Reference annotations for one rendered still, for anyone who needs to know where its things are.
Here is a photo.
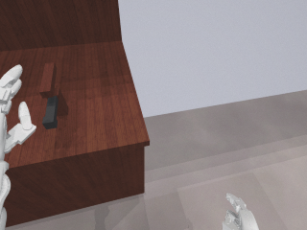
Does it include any robot right hand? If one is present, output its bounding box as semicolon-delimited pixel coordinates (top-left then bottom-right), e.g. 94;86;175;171
222;193;259;230

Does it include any robot left forearm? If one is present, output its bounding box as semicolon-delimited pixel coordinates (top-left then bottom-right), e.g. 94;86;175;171
0;160;11;230

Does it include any counter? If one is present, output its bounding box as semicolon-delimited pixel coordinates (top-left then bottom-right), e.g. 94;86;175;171
0;0;150;227

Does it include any robot left hand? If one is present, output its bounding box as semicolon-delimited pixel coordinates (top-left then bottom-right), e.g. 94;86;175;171
0;64;36;161

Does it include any tap lever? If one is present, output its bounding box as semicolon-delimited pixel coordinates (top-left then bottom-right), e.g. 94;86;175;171
42;96;59;129

